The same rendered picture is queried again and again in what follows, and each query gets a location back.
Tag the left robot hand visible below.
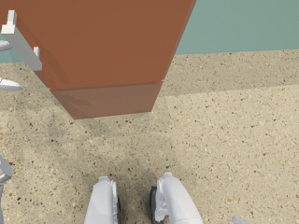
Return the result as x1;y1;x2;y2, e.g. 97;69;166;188
0;40;22;91

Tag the left robot thigh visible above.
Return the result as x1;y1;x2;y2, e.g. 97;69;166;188
84;180;118;224

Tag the cupboard door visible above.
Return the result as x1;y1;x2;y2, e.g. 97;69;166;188
0;0;192;90

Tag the left robot shin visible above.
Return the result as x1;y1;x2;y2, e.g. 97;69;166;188
93;176;118;224

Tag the left robot upper arm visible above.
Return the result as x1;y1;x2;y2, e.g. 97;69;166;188
0;154;13;224

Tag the handle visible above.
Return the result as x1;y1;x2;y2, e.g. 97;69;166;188
1;10;42;71

